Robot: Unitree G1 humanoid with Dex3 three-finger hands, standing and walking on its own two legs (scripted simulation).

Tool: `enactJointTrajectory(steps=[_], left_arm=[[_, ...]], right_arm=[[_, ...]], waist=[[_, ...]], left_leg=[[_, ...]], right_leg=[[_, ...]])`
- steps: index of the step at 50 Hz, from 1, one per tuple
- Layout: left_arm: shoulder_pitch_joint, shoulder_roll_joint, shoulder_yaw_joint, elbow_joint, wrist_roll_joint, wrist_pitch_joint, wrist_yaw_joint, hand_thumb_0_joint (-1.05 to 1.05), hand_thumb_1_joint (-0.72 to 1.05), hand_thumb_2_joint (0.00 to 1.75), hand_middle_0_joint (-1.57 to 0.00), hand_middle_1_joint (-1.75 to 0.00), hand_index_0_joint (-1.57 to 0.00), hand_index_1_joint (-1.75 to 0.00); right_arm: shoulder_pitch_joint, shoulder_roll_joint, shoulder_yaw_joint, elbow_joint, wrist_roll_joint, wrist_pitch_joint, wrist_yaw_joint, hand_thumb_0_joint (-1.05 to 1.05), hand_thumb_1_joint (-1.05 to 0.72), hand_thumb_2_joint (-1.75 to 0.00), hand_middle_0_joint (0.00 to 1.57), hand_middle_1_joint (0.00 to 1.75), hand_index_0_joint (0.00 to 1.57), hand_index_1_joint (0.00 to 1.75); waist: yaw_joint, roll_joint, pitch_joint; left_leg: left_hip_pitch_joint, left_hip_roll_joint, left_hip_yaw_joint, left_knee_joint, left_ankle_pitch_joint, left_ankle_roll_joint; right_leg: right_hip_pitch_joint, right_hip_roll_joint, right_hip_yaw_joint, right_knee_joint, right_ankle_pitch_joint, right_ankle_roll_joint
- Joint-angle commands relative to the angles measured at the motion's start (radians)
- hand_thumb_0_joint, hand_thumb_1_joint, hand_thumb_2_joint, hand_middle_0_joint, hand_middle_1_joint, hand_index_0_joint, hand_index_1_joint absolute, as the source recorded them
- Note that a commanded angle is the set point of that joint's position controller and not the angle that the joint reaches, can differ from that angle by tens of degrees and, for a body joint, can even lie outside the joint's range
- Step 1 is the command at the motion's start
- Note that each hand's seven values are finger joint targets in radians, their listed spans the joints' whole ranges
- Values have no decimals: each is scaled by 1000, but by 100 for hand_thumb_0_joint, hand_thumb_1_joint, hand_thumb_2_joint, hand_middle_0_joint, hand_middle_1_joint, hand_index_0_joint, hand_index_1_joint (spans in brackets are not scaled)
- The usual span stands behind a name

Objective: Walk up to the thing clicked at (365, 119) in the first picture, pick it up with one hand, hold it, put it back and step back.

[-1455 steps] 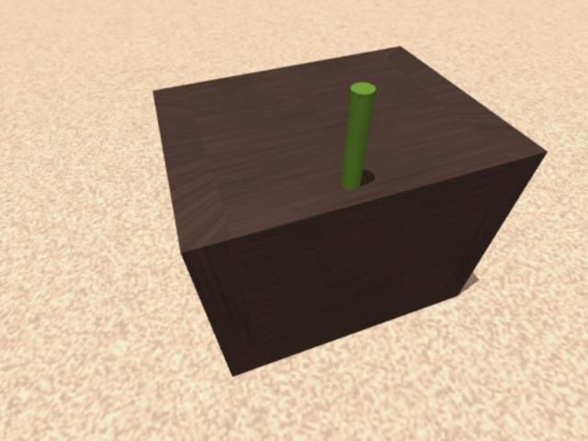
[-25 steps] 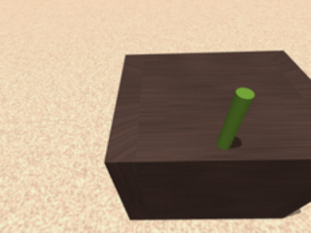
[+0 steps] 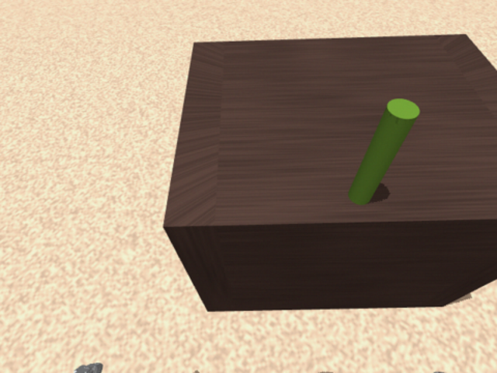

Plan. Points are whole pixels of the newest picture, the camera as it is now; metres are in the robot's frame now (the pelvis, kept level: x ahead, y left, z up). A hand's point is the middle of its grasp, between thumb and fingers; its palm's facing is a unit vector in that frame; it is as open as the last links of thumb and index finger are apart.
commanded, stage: step back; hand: right
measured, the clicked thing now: (377, 159) +0.46 -0.21 +0.05
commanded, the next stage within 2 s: none
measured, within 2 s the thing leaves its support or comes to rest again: neither
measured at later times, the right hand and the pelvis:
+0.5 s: hand out of the picture -0.03 -0.26 -0.16, palm faces +0.04 +0.91 -0.42, open 7.4 cm; pelvis -0.09 +0.02 -0.02, yaw -5 degrees
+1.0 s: hand out of the picture -0.13 -0.24 -0.14, palm faces -0.04 +0.90 -0.43, open 7.4 cm; pelvis -0.21 +0.03 -0.01, yaw -1 degrees
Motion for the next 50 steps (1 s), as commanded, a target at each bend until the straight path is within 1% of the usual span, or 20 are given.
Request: enactJointTrajectory(steps=[1, 3, 5, 6, 7, 8, 10, 12, 15, 22, 25, 27, 28, 29, 33, 41, 44, 46, 47, 50], left_arm=[[-23, 297, 75, -119, 14, -6, 19, 0, 90, 90, -20, -30, -20, -30], [-71, 302, 75, -154, 32, -3, 17, 0, 90, 90, -20, -30, -20, -30], [-162, 281, 65, -196, 31, 2, 19, 0, 90, 90, -20, -30, -20, -30], [-171, 239, 54, -205, 29, 8, 20, 0, 90, 90, -20, -30, -20, -30], [-152, 184, 47, -218, 23, 13, 22, 0, 90, 90, -20, -30, -20, -30], [-97, 177, 55, -208, 26, 22, 33, 0, 90, 90, -20, -30, -20, -30], [7, 183, 55, -196, 21, 33, 33, 0, 90, 90, -20, -30, -20, -30], [4, 202, 69, -169, 22, 32, 37, 0, 90, 90, -20, -30, -20, -30], [59, 215, 82, -169, 11, 25, 20, 0, 90, 90, -20, -30, -20, -30], [33, 176, 84, -232, 20, 0, 6, 0, 90, 90, -20, -30, -20, -30], [150, 168, 91, -178, 29, -11, 11, 0, 90, 90, -20, -30, -20, -30], [131, 297, 124, -202, 38, -20, 14, 0, 90, 90, -20, -30, -20, -30], [77, 348, 125, -222, 34, -13, 11, 0, 90, 90, -20, -30, -20, -30], [62, 335, 128, -239, 32, -15, 12, 0, 90, 90, -20, -30, -20, -30], [2, 212, 102, -275, 24, -5, 17, 0, 90, 90, -20, -30, -20, -30], [72, 222, 96, -306, 23, 13, 21, 0, 90, 90, -20, -30, -20, -30], [25, 215, 82, -321, 13, 28, 11, 0, 90, 90, -20, -30, -20, -30], [15, 172, 82, -332, 8, 30, 15, 0, 90, 90, -20, -30, -20, -30], [5, 200, 96, -322, 20, 32, 30, 0, 90, 90, -20, -30, -20, -30], [74, 199, 101, -266, 6, 35, 17, 0, 90, 90, -20, -30, -20, -30]], right_arm=[[89, -181, -54, -72, 0, 10, -10, 0, -90, -90, 20, 30, 20, 30], [157, -180, -61, -80, -6, 19, -2, 0, -90, -90, 20, 30, 20, 30], [221, -197, -75, -75, -2, 14, 3, 0, -90, -90, 20, 30, 20, 30], [227, -222, -82, -76, -10, 6, 0, 0, -90, -90, 20, 30, 20, 30], [191, -298, -97, -94, -24, -4, -4, 0, -90, -90, 20, 30, 20, 30], [153, -352, -108, -118, -40, -15, -11, 0, -90, -90, 20, 30, 20, 30], [85, -333, -93, -150, -47, -20, -18, 0, -90, -90, 20, 30, 20, 30], [10, -316, -94, -181, -42, -24, -27, 0, -90, -90, 20, 30, 20, 30], [-5, -247, -76, -215, -42, -28, -37, 0, -90, -90, 20, 30, 20, 30], [115, -264, -81, -212, -22, -17, -41, 0, -90, -90, 20, 30, 20, 30], [65, -249, -71, -228, -5, -3, -33, 0, -90, -90, 20, 30, 20, 30], [52, -177, -40, -263, 10, -6, -29, 0, -90, -90, 20, 30, 20, 30], [19, -177, -49, -258, 3, 5, -48, 0, -90, -90, 20, 30, 20, 30], [33, -209, -65, -242, -3, 8, -54, 0, -90, -90, 20, 30, 20, 30], [106, -195, -43, -204, 9, -1, -50, 0, -90, -90, 20, 30, 20, 30], [133, -181, -44, -225, -13, -26, -46, 0, -90, -90, 20, 30, 20, 30], [186, -201, -69, -202, -30, -36, -36, 0, -90, -90, 20, 30, 20, 30], [110, -335, -96, -235, -47, -36, -28, 0, -90, -90, 20, 30, 20, 30], [116, -375, -107, -244, -46, -34, -27, 0, -90, -90, 20, 30, 20, 30], [-8, -255, -72, -263, -48, -39, -35, 0, -90, -90, 20, 30, 20, 30]], waist=[[2, -199, -259], [-29, -244, -231], [-86, -207, -235], [-94, -77, -206], [-87, 172, -159], [-49, 190, -172], [1, 145, -166], [15, 215, -129], [40, 161, -157], [-31, 159, -242], [27, 134, -297], [33, -158, -279], [65, -269, -218], [53, -240, -156], [1, -161, -158], [39, -222, -235], [-3, -122, -244], [4, 192, -215], [-37, 210, -201], [41, 118, -113]], left_leg=[[10, -70, -1, 284, -119, 44], [18, -47, -63, 336, -281, 62], [99, -17, -77, 248, -125, 90], [51, 54, -141, 40, 69, 103], [14, 222, -390, -196, 336, 136], [35, 312, -508, -226, 455, 185], [-9, 320, -411, -164, 618, 224], [-72, 322, -402, -156, 533, 272], [87, 222, -241, -51, 603, 245], [235, 187, -195, 37, 577, 207], [113, 142, -128, 158, 527, 142], [-235, -49, -85, 326, 55, 39], [-229, -117, -94, 542, -376, 17], [-219, -80, -146, 644, -397, 8], [-276, -156, -152, 644, -237, 5], [-182, -61, -46, 150, -170, 0], [39, -14, -105, -120, 186, 48], [74, 313, -488, -197, 418, 229], [-58, 396, -567, -212, 387, 318], [-101, 235, -305, -195, 373, 232]], right_leg=[[43, -306, 287, -75, 422, -264], [-66, -332, 293, -72, 330, -275], [-181, -250, 194, 57, 236, -205], [-182, -122, 127, 191, 112, -138], [-238, 84, 58, 407, -134, -54], [-283, 145, 151, 525, -416, -42], [-262, 149, 187, 681, -451, -38], [-228, 127, 201, 770, -401, -29], [-270, 120, 182, 743, -317, -11], [-125, 61, 42, 209, -280, 2], [118, 40, 10, -124, 58, -31], [271, -192, 375, -41, 424, -146], [91, -363, 510, -77, 527, -325], [7, -371, 524, -80, 512, -351], [119, -153, 197, 12, 575, -202], [251, -196, 227, 97, 511, -218], [59, -121, 179, 194, 238, -122], [-200, 123, 57, 505, -395, -42], [-145, 120, 153, 672, -500, -31], [-180, 138, 213, 830, -349, -32]])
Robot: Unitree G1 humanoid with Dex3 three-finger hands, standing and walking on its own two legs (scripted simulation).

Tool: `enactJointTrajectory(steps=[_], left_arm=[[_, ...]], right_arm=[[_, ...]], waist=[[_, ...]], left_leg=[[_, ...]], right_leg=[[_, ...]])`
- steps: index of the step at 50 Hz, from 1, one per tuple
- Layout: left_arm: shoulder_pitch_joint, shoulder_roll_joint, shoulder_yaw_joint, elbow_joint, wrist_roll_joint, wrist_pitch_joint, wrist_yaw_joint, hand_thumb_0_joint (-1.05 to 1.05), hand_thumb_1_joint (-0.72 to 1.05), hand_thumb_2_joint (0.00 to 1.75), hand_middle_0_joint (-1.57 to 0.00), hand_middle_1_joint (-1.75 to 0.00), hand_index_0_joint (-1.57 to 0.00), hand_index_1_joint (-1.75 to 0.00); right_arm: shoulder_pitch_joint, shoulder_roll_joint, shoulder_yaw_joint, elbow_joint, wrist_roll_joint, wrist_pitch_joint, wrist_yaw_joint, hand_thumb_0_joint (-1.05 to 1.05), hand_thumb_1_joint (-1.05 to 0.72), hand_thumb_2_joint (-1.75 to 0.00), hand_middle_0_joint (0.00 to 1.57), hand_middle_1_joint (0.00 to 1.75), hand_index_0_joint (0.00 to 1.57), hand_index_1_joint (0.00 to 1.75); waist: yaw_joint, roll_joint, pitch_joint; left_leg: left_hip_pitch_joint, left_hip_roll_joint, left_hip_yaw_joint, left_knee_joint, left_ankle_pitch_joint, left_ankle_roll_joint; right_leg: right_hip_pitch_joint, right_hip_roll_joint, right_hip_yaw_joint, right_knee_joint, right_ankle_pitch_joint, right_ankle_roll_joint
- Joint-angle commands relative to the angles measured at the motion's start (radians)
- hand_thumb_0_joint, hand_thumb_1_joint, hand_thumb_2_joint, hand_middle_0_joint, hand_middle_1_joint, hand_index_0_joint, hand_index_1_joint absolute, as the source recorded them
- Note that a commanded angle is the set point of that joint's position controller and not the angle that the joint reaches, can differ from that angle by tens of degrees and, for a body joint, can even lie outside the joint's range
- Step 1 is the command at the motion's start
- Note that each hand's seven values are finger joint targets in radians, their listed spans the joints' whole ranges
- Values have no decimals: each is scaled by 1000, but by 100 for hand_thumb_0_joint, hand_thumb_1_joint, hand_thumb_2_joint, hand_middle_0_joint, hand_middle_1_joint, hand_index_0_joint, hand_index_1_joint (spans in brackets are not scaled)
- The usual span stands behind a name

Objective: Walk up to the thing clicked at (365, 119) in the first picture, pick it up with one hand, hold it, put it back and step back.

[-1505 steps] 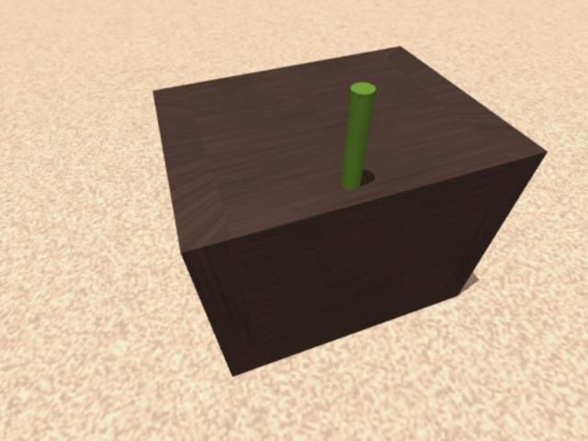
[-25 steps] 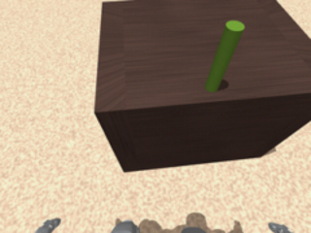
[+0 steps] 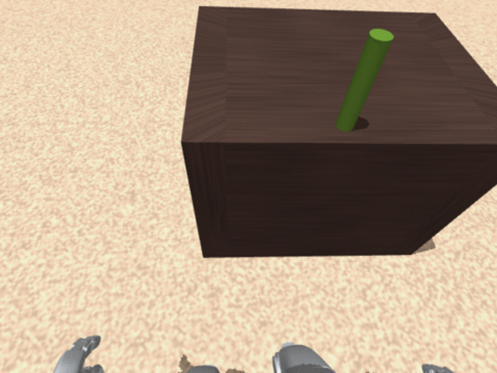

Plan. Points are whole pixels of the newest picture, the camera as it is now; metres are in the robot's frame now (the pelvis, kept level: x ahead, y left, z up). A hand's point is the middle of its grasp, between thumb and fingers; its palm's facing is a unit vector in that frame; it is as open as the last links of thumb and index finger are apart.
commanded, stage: step back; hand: right
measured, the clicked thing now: (360, 86) +0.68 -0.23 +0.06
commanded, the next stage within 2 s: none
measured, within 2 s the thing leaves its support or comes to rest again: neither
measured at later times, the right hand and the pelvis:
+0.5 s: hand out of the picture -0.07 -0.33 -0.15, palm faces +0.02 +0.93 -0.37, open 7.4 cm; pelvis -0.15 -0.05 +0.01, yaw -3 degrees
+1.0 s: hand out of the picture -0.19 -0.32 -0.13, palm faces -0.07 +0.90 -0.43, open 7.4 cm; pelvis -0.32 -0.06 +0.00, yaw +0 degrees
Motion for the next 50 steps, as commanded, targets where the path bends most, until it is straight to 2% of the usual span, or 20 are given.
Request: enactJointTrajectory(steps=[1, 9, 13, 15, 16, 17, 18, 19, 22, 24, 26, 31, 33, 35, 36, 37, 38, 42, 48, 50], left_arm=[[92, 190, 69, -48, -15, -28, 2, 0, 90, 90, -20, -30, -20, -30], [101, 166, 58, -48, 2, -45, -7, 0, 90, 90, -20, -30, -20, -30], [226, 170, 58, 17, 4, -48, -15, 0, 90, 90, -20, -30, -20, -30], [294, 181, 73, 61, 9, -53, -16, 0, 90, 90, -20, -30, -20, -30], [257, 228, 86, 43, 25, -58, -18, 0, 90, 90, -20, -30, -20, -30], [207, 317, 108, 9, 32, -59, -21, 0, 90, 90, -20, -30, -20, -30], [103, 391, 116, -40, 33, -56, -17, 0, 90, 90, -20, -30, -20, -30], [41, 369, 109, -58, 28, -60, -12, 0, 90, 90, -20, -30, -20, -30], [-89, 219, 77, -75, 20, -69, -3, 0, 90, 90, -20, -30, -20, -30], [12, 213, 80, -73, 24, -70, 0, 0, 90, 90, -20, -30, -20, -30], [77, 208, 75, -69, 25, -66, 8, 0, 90, 90, -20, -30, -20, -30], [86, 228, 76, -78, 13, -52, 23, 0, 90, 90, -20, -30, -20, -30], [37, 231, 68, -91, 4, -45, 20, 0, 90, 90, -20, -30, -20, -30], [11, 224, 51, -104, -3, -36, 13, 0, 90, 90, -20, -30, -20, -30], [17, 190, 42, -114, -10, -35, 9, 0, 90, 90, -20, -30, -20, -30], [0, 159, 37, -117, -17, -33, 11, 0, 90, 90, -20, -30, -20, -30], [-62, 191, 56, -123, -5, -30, 26, 0, 90, 90, -20, -30, -20, -30], [37, 185, 52, -48, -22, -22, 16, 0, 90, 90, -20, -30, -20, -30], [62, 157, 36, -36, -6, -66, 16, 0, 90, 90, -20, -30, -20, -30], [82, 163, 37, -12, -2, -81, 14, 0, 90, 90, -20, -30, -20, -30]], right_arm=[[-103, -269, -77, -111, -2, -27, -27, 0, -90, -90, 20, 30, 20, 30], [11, -268, -90, -113, 11, -12, -22, 0, -90, -90, 20, 30, 20, 30], [-62, -310, -100, -138, 9, 12, -16, 0, -90, -90, 20, 30, 20, 30], [-83, -290, -88, -140, 17, 28, -11, 0, -90, -90, 20, 30, 20, 30], [-61, -248, -77, -145, 25, 28, -10, 0, -90, -90, 20, 30, 20, 30], [-50, -185, -62, -159, 29, 26, -17, 0, -90, -90, 20, 30, 20, 30], [-91, -227, -81, -161, 19, 29, -36, 0, -90, -90, 20, 30, 20, 30], [-81, -270, -96, -139, 21, 28, -37, 0, -90, -90, 20, 30, 20, 30], [58, -233, -73, -66, 37, 18, -26, 0, -90, -90, 20, 30, 20, 30], [47, -215, -56, -70, 33, 7, -33, 0, -90, -90, 20, 30, 20, 30], [28, -203, -50, -85, 30, 3, -35, 0, -90, -90, 20, 30, 20, 30], [64, -194, -52, -86, 15, -7, -33, 0, -90, -90, 20, 30, 20, 30], [126, -205, -63, -53, 15, -5, -29, 0, -90, -90, 20, 30, 20, 30], [170, -227, -78, -33, 14, -7, -28, 0, -90, -90, 20, 30, 20, 30], [159, -283, -91, -38, 5, -7, -29, 0, -90, -90, 20, 30, 20, 30], [96, -342, -98, -60, -3, -1, -22, 0, -90, -90, 20, 30, 20, 30], [84, -406, -107, -77, -4, 0, -17, 0, -90, -90, 20, 30, 20, 30], [-57, -272, -70, -105, -6, -4, -32, 0, -90, -90, 20, 30, 20, 30], [4, -237, -70, -104, 6, 16, -19, 0, -90, -90, 20, 30, 20, 30], [4, -264, -78, -96, 5, 25, -13, 0, -90, -90, 20, 30, 20, 30]], waist=[[54, 176, -141], [-36, 239, -248], [17, 305, -291], [48, 245, -288], [35, 103, -244], [31, -167, -174], [69, -220, -109], [44, -211, -39], [-61, -95, -86], [-2, -126, -150], [40, -143, -168], [59, -188, -257], [27, -161, -285], [-5, -80, -303], [4, 72, -314], [16, 237, -265], [-48, 276, -247], [39, 155, -180], [-11, 245, -234], [-23, 256, -292]], left_leg=[[-20, 261, -207, -303, 393, 165], [236, 271, -174, -240, 360, 206], [108, 287, -173, -214, 252, 162], [-20, 218, -133, -143, 156, 98], [-155, 113, -113, -45, 1, 40], [-341, -66, -37, 160, -224, -30], [-245, -56, -95, 398, -299, -62], [-186, -17, -143, 499, -252, -54], [-208, -105, -137, 524, -96, -46], [-230, -104, -99, 513, -117, -59], [-256, -80, -73, 412, -164, -69], [-182, 0, -9, 100, -207, -53], [-68, -3, 30, -44, -112, -33], [71, 30, -4, -234, 209, -2], [136, 184, -214, -227, 390, 57], [171, 335, -389, -265, 525, 161], [11, 434, -477, -284, 552, 278], [14, 262, -174, -215, 618, 179], [249, 267, -135, -130, 626, 207], [248, 257, -137, -104, 496, 181]], right_leg=[[-24, 43, 108, 304, 28, 1], [17, -22, -2, -77, 12, 68], [226, -82, -77, -408, 101, 24], [350, -72, -101, -590, 233, -5], [347, -153, 77, -635, 161, -40], [281, -351, 357, -730, 62, -110], [-19, -519, 462, -806, 11, -258], [-159, -531, 488, -848, -47, -272], [59, -274, 43, -649, 405, -120], [194, -271, 26, -572, 622, -134], [313, -306, 43, -544, 665, -162], [467, -383, 93, -457, 840, -187], [415, -361, 58, -413, 798, -161], [304, -310, 23, -334, 664, -92], [164, -219, -30, -224, 463, -42], [-18, -59, -149, -78, -7, -4], [26, -43, -40, 102, -185, 10], [-32, 15, 62, 301, -1, -3], [9, -71, -53, -169, -14, 50], [97, -78, -101, -376, 50, 39]])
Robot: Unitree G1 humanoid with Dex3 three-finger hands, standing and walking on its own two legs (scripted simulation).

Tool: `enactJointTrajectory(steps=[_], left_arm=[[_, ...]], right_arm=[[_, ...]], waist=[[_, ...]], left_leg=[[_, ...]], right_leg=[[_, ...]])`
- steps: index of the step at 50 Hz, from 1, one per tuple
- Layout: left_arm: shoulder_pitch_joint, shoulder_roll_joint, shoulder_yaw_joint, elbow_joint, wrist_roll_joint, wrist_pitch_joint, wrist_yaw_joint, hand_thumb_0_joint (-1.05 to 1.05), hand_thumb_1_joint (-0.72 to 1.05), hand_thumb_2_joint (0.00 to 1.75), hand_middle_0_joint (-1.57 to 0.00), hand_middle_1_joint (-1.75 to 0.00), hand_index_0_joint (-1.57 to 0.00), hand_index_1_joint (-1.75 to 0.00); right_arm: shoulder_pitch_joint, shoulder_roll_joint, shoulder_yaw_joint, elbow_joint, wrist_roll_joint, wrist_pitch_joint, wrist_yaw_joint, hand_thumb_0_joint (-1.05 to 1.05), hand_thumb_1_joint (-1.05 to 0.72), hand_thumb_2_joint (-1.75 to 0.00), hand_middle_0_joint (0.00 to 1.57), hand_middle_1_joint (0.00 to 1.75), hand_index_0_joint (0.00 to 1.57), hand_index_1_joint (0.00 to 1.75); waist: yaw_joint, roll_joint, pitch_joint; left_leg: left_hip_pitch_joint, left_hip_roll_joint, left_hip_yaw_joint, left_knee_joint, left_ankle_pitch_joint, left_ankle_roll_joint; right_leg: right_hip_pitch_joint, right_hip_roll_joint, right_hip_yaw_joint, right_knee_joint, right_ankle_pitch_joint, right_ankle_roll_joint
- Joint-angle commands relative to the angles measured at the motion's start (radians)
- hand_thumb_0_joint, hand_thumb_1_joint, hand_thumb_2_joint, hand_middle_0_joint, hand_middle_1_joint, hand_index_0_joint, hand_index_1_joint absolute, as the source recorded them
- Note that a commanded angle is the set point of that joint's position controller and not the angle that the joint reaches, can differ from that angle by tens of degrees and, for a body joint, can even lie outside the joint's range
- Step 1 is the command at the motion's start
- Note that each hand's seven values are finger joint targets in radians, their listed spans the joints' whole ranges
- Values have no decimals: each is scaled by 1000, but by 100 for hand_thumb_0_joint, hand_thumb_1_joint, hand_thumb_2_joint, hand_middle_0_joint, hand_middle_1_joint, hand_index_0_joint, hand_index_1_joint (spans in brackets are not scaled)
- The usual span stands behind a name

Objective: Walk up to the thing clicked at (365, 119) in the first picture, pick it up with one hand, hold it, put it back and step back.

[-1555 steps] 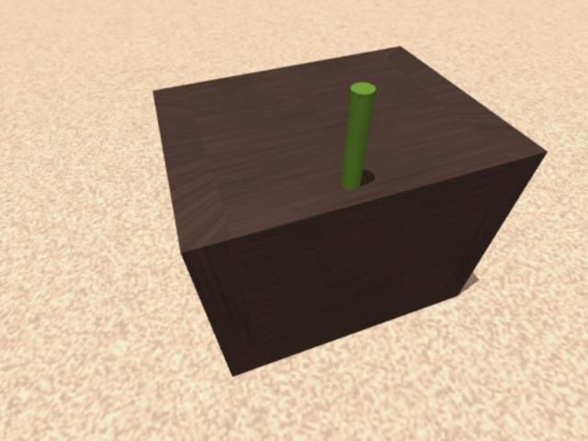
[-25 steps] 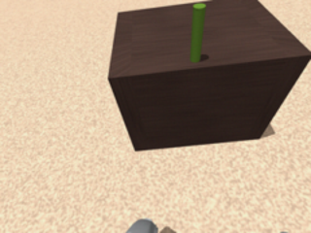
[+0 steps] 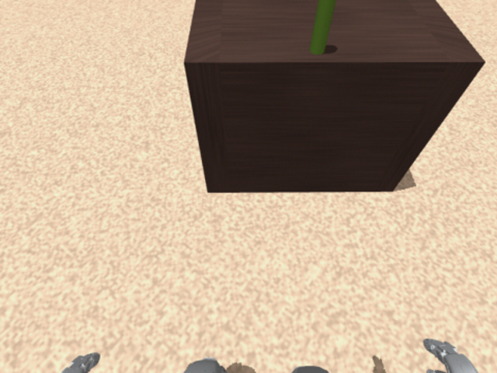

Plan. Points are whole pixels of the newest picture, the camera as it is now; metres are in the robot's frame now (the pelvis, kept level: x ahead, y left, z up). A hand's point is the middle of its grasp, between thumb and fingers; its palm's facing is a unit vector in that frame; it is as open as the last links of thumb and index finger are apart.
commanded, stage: step back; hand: right
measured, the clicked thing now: (325, 11) +1.00 -0.17 +0.06
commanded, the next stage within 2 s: stand in 1.26 s
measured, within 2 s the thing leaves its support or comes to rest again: neither
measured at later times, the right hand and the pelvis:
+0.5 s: hand out of the picture -0.05 -0.26 -0.15, palm faces -0.09 +0.93 -0.36, open 7.4 cm; pelvis -0.11 +0.00 +0.00, yaw +4 degrees
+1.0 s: hand out of the picture +0.04 -0.26 -0.15, palm faces -0.08 +0.92 -0.39, open 7.4 cm; pelvis -0.06 +0.01 +0.00, yaw +3 degrees
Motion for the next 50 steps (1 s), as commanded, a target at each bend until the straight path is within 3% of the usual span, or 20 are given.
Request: enactJointTrajectory(steps=[1, 3, 4, 5, 6, 10, 16, 20, 22, 23, 24, 26, 32, 33, 34, 35, 36, 45, 48, 50], left_arm=[[87, 165, 50, -22, 6, -60, 9, 0, 90, 90, -20, -30, -20, -30], [138, 203, 61, 23, 22, -73, 13, 0, 90, 90, -20, -30, -20, -30], [136, 285, 86, 21, 33, -80, 12, 0, 90, 90, -20, -30, -20, -30], [73, 363, 105, -9, 32, -74, 10, 0, 90, 90, -20, -30, -20, -30], [7, 399, 109, -36, 34, -78, 15, 0, 90, 90, -20, -30, -20, -30], [-57, 241, 77, -28, 24, -82, 16, 0, 90, 90, -20, -30, -20, -30], [52, 286, 101, -1, 44, -85, -5, 0, 90, 90, -20, -30, -20, -30], [28, 251, 67, 2, 31, -60, -20, 0, 90, 90, -20, -30, -20, -30], [23, 131, 31, -25, 6, -60, -22, 0, 90, 90, -20, -30, -20, -30], [-77, 240, 63, -19, 22, -64, -20, 0, 90, 90, -20, -30, -20, -30], [-66, 263, 67, -9, 16, -69, -29, 0, 90, 90, -20, -30, -20, -30], [2, 213, 56, 19, 4, -77, -41, 0, 90, 90, -20, -30, -20, -30], [57, 178, 57, 67, 14, -98, -34, 0, 90, 90, -20, -30, -20, -30], [118, 196, 63, 87, 17, -106, -25, 0, 90, 90, -20, -30, -20, -30], [153, 251, 80, 99, 26, -116, -17, 0, 90, 90, -20, -30, -20, -30], [141, 332, 93, 91, 24, -120, -13, 0, 90, 90, -20, -30, -20, -30], [82, 349, 96, 67, 24, -119, -17, 0, 90, 90, -20, -30, -20, -30], [-41, 242, 47, 41, 3, -114, -13, 0, 90, 90, -20, -30, -20, -30], [-16, 172, 15, 39, -13, -96, -11, 0, 90, 90, -20, -30, -20, -30], [15, 182, 21, 71, -23, -77, -8, 0, 90, 90, -20, -30, -20, -30]], right_arm=[[26, -254, -70, -47, 10, 6, -5, 0, -90, -90, 20, 30, 20, 30], [-2, -217, -56, -48, 18, 15, 0, 0, -90, -90, 20, 30, 20, 30], [4, -163, -40, -58, 23, 13, 2, 0, -90, -90, 20, 30, 20, 30], [-41, -162, -42, -75, 17, 16, -10, 0, -90, -90, 20, 30, 20, 30], [-59, -209, -66, -70, 19, 24, -16, 0, -90, -90, 20, 30, 20, 30], [39, -190, -54, 10, 31, 8, -8, 0, -90, -90, 20, 30, 20, 30], [9, -195, -51, 10, 2, -32, 10, 0, -90, -90, 20, 30, 20, 30], [160, -190, -72, 106, 2, -65, 12, 0, -90, -90, 20, 30, 20, 30], [167, -284, -90, 99, -18, -75, 0, 0, -90, -90, 20, 30, 20, 30], [136, -353, -96, 89, -6, -75, 3, 0, -90, -90, 20, 30, 20, 30], [51, -335, -92, 70, -3, -80, 2, 0, -90, -90, 20, 30, 20, 30], [5, -238, -58, 62, -12, -90, 2, 0, -90, -90, 20, 30, 20, 30], [46, -233, -63, 65, 3, -67, 10, 0, -90, -90, 20, 30, 20, 30], [49, -189, -47, 59, 10, -63, 7, 0, -90, -90, 20, 30, 20, 30], [81, -122, -28, 47, 17, -64, 6, 0, -90, -90, 20, 30, 20, 30], [63, -120, -25, 37, 15, -60, -1, 0, -90, -90, 20, 30, 20, 30], [85, -192, -51, 63, 7, -55, -9, 0, -90, -90, 20, 30, 20, 30], [127, -141, -42, 126, 11, -70, 2, 0, -90, -90, 20, 30, 20, 30], [109, -186, -53, 137, 7, -77, -11, 0, -90, -90, 20, 30, 20, 30], [1, -266, -52, 113, 13, -78, -9, 0, -90, -90, 20, 30, 20, 30]], waist=[[-18, 230, -289], [11, 130, -297], [11, -99, -262], [43, -178, -206], [47, -204, -133], [-27, -76, -108], [61, -217, -128], [-19, -101, -159], [-30, 245, -143], [-69, 150, -59], [-26, 126, -10], [6, 130, -36], [6, 189, -102], [37, 126, -128], [39, -67, -160], [49, -175, -149], [33, -108, -90], [-33, -131, -175], [-25, 7, -222], [15, 100, -221]], left_leg=[[287, 203, -182, -32, 362, 186], [104, 136, -144, 63, 147, 114], [-122, 3, -108, 198, -128, 48], [-160, -86, -131, 353, -363, -7], [-107, -54, -221, 519, -377, -17], [-122, -120, -193, 556, -195, -26], [-139, -28, -81, 144, -310, -45], [272, -61, -17, -264, -123, 1], [348, 252, -577, -419, -507, 116], [100, 342, -661, -452, -690, 231], [1, 342, -588, -442, -630, 238], [97, 186, -323, -352, -319, 149], [18, 132, -169, -164, -121, 103], [-19, 97, -131, -53, -100, 75], [-113, 15, -67, 161, -144, 33], [-223, -78, -38, 265, -349, -1], [-155, -31, -100, 343, -383, -11], [134, -6, 15, -50, -97, -17], [260, 99, -140, -179, 249, 33], [91, 257, -284, -231, 142, 157]], right_leg=[[60, -32, -77, -456, 145, -11], [227, -55, -6, -596, 315, -37], [276, -213, 275, -604, 289, -88], [79, -421, 441, -647, 250, -255], [-110, -501, 551, -693, 227, -328], [14, -245, 120, -545, 397, -182], [199, -297, 222, -629, -185, -207], [-9, -202, 57, -430, -23, -130], [-343, -25, -114, -88, -39, -32], [-257, -96, -6, -36, -32, -30], [-165, -117, 8, -10, -3, -40], [-140, -104, -12, -133, 86, -41], [175, -18, -127, -505, 217, -41], [274, -37, -73, -562, 254, -42], [351, -173, 173, -638, 237, -74], [291, -360, 456, -726, 16, -178], [147, -435, 523, -733, -101, -254], [63, -253, 72, -500, 563, -167], [-5, -152, 0, -353, 531, -65], [98, -58, -62, -324, 159, -35]])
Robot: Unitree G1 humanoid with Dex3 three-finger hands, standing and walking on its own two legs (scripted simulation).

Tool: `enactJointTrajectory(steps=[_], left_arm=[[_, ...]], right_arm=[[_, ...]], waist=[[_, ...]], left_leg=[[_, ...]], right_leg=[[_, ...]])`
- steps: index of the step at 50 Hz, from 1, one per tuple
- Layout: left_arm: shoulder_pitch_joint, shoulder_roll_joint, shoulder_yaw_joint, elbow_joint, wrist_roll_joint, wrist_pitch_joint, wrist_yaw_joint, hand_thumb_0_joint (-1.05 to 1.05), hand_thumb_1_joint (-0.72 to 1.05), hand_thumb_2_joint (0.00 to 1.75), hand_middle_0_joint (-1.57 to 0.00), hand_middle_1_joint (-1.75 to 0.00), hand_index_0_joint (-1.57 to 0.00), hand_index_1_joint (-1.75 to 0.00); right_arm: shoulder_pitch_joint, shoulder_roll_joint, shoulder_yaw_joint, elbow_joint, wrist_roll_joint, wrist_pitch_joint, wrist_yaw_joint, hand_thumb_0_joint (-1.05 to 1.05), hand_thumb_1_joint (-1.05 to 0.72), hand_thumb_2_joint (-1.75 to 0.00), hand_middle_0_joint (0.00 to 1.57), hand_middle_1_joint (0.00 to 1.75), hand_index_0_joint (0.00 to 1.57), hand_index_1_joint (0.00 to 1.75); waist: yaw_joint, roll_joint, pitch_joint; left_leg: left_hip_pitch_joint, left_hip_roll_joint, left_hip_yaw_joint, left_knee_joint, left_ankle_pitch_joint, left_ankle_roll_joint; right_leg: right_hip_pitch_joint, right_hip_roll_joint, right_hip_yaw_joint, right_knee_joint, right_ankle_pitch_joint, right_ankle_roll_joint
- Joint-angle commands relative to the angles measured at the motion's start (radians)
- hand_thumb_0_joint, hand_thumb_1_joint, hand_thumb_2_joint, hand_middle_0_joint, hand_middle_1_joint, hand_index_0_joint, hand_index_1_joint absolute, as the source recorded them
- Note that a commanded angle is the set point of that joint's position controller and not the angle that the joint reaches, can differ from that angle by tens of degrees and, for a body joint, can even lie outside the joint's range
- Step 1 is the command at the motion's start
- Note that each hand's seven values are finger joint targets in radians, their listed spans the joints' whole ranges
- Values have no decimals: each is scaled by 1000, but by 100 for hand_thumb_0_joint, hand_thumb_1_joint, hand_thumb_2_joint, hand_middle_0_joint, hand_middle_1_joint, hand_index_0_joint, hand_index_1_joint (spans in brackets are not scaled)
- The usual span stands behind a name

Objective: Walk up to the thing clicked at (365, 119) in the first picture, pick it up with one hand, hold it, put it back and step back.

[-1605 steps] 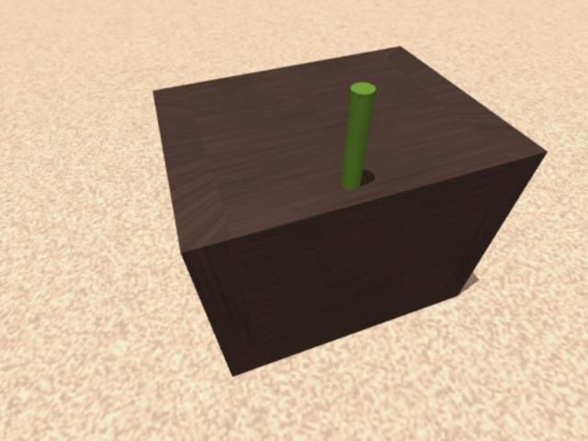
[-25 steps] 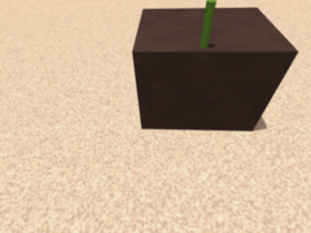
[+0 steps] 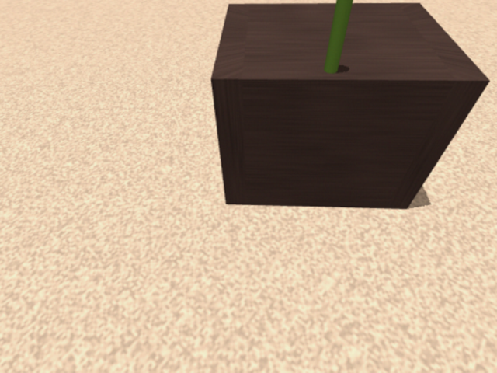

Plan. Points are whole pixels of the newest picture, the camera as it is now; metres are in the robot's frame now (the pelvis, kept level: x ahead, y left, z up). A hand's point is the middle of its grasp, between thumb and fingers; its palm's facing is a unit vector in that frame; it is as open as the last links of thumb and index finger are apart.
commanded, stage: step back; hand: right
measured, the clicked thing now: (337, 35) +1.05 -0.22 +0.06
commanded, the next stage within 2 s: stand in 0.26 s
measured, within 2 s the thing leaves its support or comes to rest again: neither
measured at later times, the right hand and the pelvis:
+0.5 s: hand out of the picture +0.12 -0.25 -0.13, palm faces +0.02 +0.95 -0.32, open 7.4 cm; pelvis +0.01 +0.00 +0.02, yaw -1 degrees
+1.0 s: hand out of the picture +0.08 -0.25 -0.13, palm faces +0.02 +0.94 -0.33, open 7.4 cm; pelvis +0.01 +0.00 +0.02, yaw -1 degrees
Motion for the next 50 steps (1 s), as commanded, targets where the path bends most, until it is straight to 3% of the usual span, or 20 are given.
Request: enactJointTrajectory(steps=[1, 4, 6, 8, 11, 12, 13, 15, 19, 24, 26, 32, 36, 39, 45, 50], left_arm=[[-1, 199, 45, -43, -16, -12, 17, 0, 90, 90, -20, -30, -20, -30], [-15, 215, 47, -23, -11, -26, 15, 0, 90, 90, -20, -30, -20, -30], [-38, 217, 44, -17, -16, -24, 14, 0, 90, 90, -20, -30, -20, -30], [-48, 211, 38, -7, -15, -22, 15, 0, 90, 90, -20, -30, -20, -30], [-57, 210, 33, 10, -12, -24, 14, 0, 90, 90, -20, -30, -20, -30], [-66, 213, 34, 14, -10, -24, 15, 0, 90, 90, -20, -30, -20, -30], [-76, 181, 13, 41, -16, -28, 9, 0, 90, 90, -20, -30, -20, -30], [-86, 193, 12, 49, -15, -33, 7, 0, 90, 90, -20, -30, -20, -30], [-117, 198, 5, 68, -12, -39, 9, 0, 90, 90, -20, -30, -20, -30], [-122, 209, 6, 93, -7, -39, 9, 0, 90, 90, -20, -30, -20, -30], [-129, 208, 8, 96, -7, -39, 8, 0, 90, 90, -20, -30, -20, -30], [-117, 212, 10, 103, -8, -42, 7, 0, 90, 90, -20, -30, -20, -30], [-110, 203, 7, 107, -10, -41, 6, 0, 90, 90, -20, -30, -20, -30], [-110, 206, 8, 109, -9, -37, 7, 0, 90, 90, -20, -30, -20, -30], [-107, 206, 5, 115, -10, -29, 7, 0, 90, 90, -20, -30, -20, -30], [-97, 198, 0, 112, -8, -30, 7, 0, 90, 90, -20, -30, -20, -30]], right_arm=[[-93, -269, -42, -64, 9, -19, -7, 0, -90, -90, 20, 30, 20, 30], [-101, -211, -21, -51, 15, -21, -9, 0, -90, -90, 20, 30, 20, 30], [-93, -198, -15, -34, 18, -19, -10, 0, -90, -90, 20, 30, 20, 30], [-114, -202, -16, -22, 18, -17, -8, 0, -90, -90, 20, 30, 20, 30], [-143, -192, -12, -10, 19, -15, -5, 0, -90, -90, 20, 30, 20, 30], [-144, -189, -13, -3, 20, -15, -5, 0, -90, -90, 20, 30, 20, 30], [-117, -194, -8, 6, 33, -23, 0, 0, -90, -90, 20, 30, 20, 30], [-129, -187, -7, 22, 33, -27, 2, 0, -90, -90, 20, 30, 20, 30], [-140, -177, -3, 40, 33, -25, 6, 0, -90, -90, 20, 30, 20, 30], [-150, -166, -3, 56, 29, -15, 14, 0, -90, -90, 20, 30, 20, 30], [-143, -180, -6, 62, 28, -16, 16, 0, -90, -90, 20, 30, 20, 30], [-131, -177, -2, 74, 25, -23, 16, 0, -90, -90, 20, 30, 20, 30], [-133, -184, 0, 82, 28, -27, 11, 0, -90, -90, 20, 30, 20, 30], [-119, -187, 2, 89, 29, -27, 7, 0, -90, -90, 20, 30, 20, 30], [-99, -183, 9, 99, 27, -21, 5, 0, -90, -90, 20, 30, 20, 30], [-109, -192, 9, 98, 28, -19, 6, 0, -90, -90, 20, 30, 20, 30]], waist=[[18, 110, -129], [9, 112, -164], [-5, 112, -149], [-2, 101, -158], [0, 67, -156], [-5, 51, -168], [-31, 61, -182], [-29, 36, -182], [-39, -10, -145], [-39, -37, -61], [-40, -1, -67], [-35, 30, -117], [-28, 28, -149], [-34, 28, -161], [-39, -2, -103], [-36, -1, -91]], left_leg=[[-38, 274, -266, -217, 148, 179], [48, 156, -123, -137, 333, 76], [43, 141, -114, -162, 285, 61], [78, 150, -115, -171, 305, 63], [98, 154, -110, -194, 259, 65], [112, 152, -102, -197, 263, 61], [145, 140, -115, -223, 260, 51], [190, 138, -102, -228, 304, 44], [207, 130, -88, -248, 285, 36], [182, 112, -82, -303, 94, 25], [161, 112, -84, -316, 57, 24], [161, 118, -86, -333, 95, 22], [196, 127, -85, -316, 210, 21], [206, 131, -81, -312, 242, 22], [165, 125, -83, -339, 139, 18], [172, 128, -86, -333, 146, 20]], right_leg=[[91, 23, 17, -37, -40, -31], [110, -27, 74, -125, 271, -51], [109, -36, 83, -134, 307, -51], [105, -39, 80, -150, 317, -48], [102, -43, 90, -194, 309, -44], [112, -48, 94, -202, 323, -46], [137, -59, 95, -241, 332, -40], [128, -66, 97, -260, 365, -38], [122, -79, 99, -321, 363, -30], [54, -83, 115, -408, 137, -26], [74, -82, 116, -415, 102, -27], [134, -85, 108, -397, 175, -30], [157, -87, 100, -377, 291, -29], [166, -84, 91, -369, 312, -31], [128, -78, 92, -387, 213, -28], [112, -79, 94, -394, 213, -25]])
